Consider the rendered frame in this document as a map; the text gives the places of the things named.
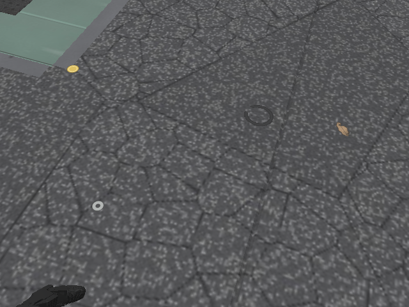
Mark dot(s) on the robot left hand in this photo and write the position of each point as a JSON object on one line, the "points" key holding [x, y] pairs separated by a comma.
{"points": [[50, 296]]}

